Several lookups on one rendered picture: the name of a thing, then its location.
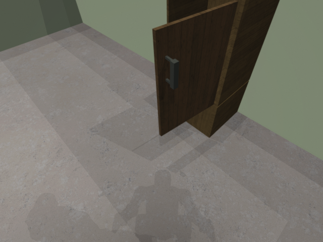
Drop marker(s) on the cupboard door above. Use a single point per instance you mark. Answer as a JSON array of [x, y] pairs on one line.
[[199, 42]]

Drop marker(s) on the handle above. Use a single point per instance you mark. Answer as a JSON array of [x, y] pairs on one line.
[[174, 72]]

